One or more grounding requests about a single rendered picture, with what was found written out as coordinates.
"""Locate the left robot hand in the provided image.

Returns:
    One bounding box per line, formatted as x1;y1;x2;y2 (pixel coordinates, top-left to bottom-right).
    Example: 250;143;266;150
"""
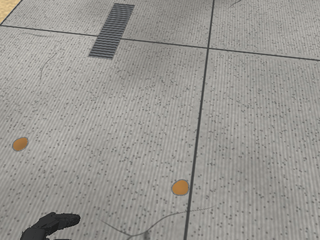
20;212;81;240

